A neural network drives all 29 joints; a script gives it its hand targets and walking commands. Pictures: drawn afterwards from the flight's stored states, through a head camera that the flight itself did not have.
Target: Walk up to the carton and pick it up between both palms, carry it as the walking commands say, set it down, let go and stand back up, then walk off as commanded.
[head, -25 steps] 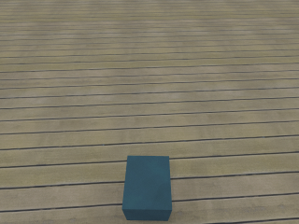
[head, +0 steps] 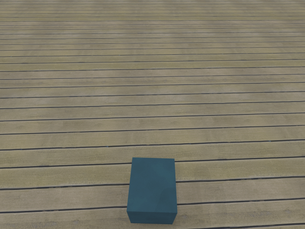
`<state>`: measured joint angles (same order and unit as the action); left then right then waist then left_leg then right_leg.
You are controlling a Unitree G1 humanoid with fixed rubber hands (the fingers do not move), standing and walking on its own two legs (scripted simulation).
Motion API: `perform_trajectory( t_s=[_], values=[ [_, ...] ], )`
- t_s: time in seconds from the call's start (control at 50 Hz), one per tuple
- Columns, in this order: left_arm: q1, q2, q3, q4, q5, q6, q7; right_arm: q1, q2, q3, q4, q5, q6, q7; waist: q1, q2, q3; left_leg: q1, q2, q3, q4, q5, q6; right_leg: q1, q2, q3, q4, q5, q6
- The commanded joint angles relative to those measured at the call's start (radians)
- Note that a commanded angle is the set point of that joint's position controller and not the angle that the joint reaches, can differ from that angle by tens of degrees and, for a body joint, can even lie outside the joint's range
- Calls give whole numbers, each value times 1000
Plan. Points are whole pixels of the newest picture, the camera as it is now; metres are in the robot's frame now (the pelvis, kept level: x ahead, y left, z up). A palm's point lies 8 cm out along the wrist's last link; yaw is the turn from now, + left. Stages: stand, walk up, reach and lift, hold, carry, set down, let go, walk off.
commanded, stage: stand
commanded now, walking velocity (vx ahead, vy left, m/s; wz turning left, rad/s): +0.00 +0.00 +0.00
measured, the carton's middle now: (152, 191) +0.44 +0.00 -0.65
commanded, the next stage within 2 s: reach and lift in 0.06 s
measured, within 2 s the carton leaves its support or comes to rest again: neither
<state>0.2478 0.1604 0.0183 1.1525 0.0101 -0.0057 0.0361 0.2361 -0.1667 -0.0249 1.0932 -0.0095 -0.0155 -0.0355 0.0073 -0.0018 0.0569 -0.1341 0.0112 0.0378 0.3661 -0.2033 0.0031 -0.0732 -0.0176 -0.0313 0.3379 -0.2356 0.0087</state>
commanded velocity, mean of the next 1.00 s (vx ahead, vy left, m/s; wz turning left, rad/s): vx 0.00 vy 0.00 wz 0.00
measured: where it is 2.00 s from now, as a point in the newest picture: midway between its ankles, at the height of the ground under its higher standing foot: outside the picture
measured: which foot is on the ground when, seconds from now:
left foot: down 0.00-1.00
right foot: down 0.00-1.00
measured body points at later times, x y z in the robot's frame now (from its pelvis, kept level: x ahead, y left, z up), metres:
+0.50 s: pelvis -0.04 +0.00 -0.04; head +0.07 +0.00 +0.40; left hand +0.14 +0.23 -0.16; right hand +0.13 -0.22 -0.17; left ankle +0.00 +0.11 -0.75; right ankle -0.03 -0.12 -0.75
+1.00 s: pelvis -0.09 +0.00 -0.09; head +0.07 +0.01 +0.32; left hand +0.25 +0.23 -0.20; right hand +0.23 -0.22 -0.19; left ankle +0.00 +0.11 -0.75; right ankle -0.03 -0.12 -0.75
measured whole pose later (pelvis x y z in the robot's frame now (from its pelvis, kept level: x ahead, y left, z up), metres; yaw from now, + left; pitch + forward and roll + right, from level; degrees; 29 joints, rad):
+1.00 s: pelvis -0.09 +0.00 -0.09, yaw +0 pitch +18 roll -1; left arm -0.47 0.25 0.14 0.64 0.00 0.45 -0.04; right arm -0.43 -0.17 -0.13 0.61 0.04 0.44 -0.03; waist -0.02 0.00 0.06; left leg -1.03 0.03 0.01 1.06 -0.34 0.01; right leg -0.98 -0.02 -0.04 1.07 -0.41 0.00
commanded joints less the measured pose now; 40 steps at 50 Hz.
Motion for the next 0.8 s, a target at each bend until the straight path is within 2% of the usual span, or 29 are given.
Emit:
perform_trajectory(
  t_s=[0.0,0.04,0.06,0.08,0.1,0.12,0.14,0.16,0.18,0.22,0.24,0.28,0.32,0.38,0.44,0.5,0.58,0.7,0.78],
  values=[
    [47,70,9,-12,1,-5,2,53,-90,-14,-17,-1,-4,-3,-5,4,8,-7,100,-71,-53,170,8,-38,-82,64,-50,134,-36],
    [51,68,9,-11,1,-5,3,56,-88,-14,-15,-2,-4,-3,-5,7,11,-10,100,-71,-53,162,8,-40,-82,65,-51,128,-36],
    [-300,199,-72,-362,-105,23,3,-295,-173,-13,-366,44,29,5,-112,-16,-165,-226,-6,-35,170,-136,31,-376,1,35,155,-119,-32],
    [-597,198,-70,-705,-89,101,8,-451,-111,39,-475,88,110,-2,-85,20,-165,-189,-21,-6,173,-184,21,-376,-35,19,137,-183,-41],
    [-492,210,-73,-660,-67,193,10,-436,-124,55,-496,78,184,12,-26,6,-117,-227,-27,-14,197,-234,27,-436,-26,-17,154,-271,-42],
    [-430,225,-66,-637,-87,290,6,-378,-132,39,-519,60,269,17,-9,-15,-152,-201,-22,11,205,-220,35,-552,-34,-53,166,-293,-55],
    [-364,199,-47,-584,-92,397,7,-316,-137,18,-490,56,366,16,-1,-1,-123,-195,-16,3,213,-159,24,-581,-35,-37,171,-248,-64],
    [-267,163,-38,-524,-83,499,8,-251,-162,19,-474,54,464,9,10,-2,-108,-238,-11,-5,218,-96,21,-566,-11,-11,193,-152,-59],
    [-196,129,-41,-500,-86,579,4,-189,-171,13,-472,57,543,8,8,18,-138,-260,-2,-24,218,-29,23,-525,5,8,218,-46,-55],
    [-92,109,-28,-523,-83,685,-7,-100,-168,12,-505,48,654,20,-21,37,-282,-199,8,-80,257,246,32,-456,46,27,264,149,-65],
    [-65,116,-12,-564,-69,697,-18,-61,-146,8,-518,48,666,27,-18,39,-320,-154,5,-97,252,352,28,-417,47,35,250,211,-69],
    [-61,116,23,-628,-24,670,-39,-53,-92,1,-540,28,647,45,0,17,-301,-127,-14,-88,216,384,22,-370,44,36,209,262,-59],
    [-127,109,61,-687,23,617,-52,-115,-65,-17,-588,-17,595,59,2,5,-234,-214,-25,-57,242,310,19,-412,45,34,236,256,-48],
    [-218,117,85,-766,38,550,-73,-213,-72,-35,-688,-43,529,64,-24,8,-268,-282,-24,-42,310,193,7,-456,45,40,308,187,-34],
    [-271,124,97,-826,38,482,-86,-238,-60,-62,-751,-50,475,60,-33,17,-350,-334,-32,-30,398,168,-2,-495,49,26,393,173,-18],
    [-286,128,100,-828,33,452,-82,-242,-59,-75,-770,-35,451,53,-20,12,-402,-375,-40,-23,456,119,-10,-536,50,15,447,127,-6],
    [-338,131,98,-815,21,480,-82,-299,-70,-74,-790,-6,478,36,-15,0,-413,-418,-44,-24,487,-11,-13,-586,50,6,474,2,-3],
    [-474,154,107,-766,11,495,-73,-425,-73,-76,-719,18,498,26,-17,20,-358,-455,-43,-29,512,-102,-13,-681,52,-3,495,-116,-11],
    [-612,160,116,-719,3,484,-73,-552,-82,-88,-670,25,487,21,-23,34,-365,-479,-43,-28,536,-115,-16,-737,52,-9,517,-143,-11]
  ],
)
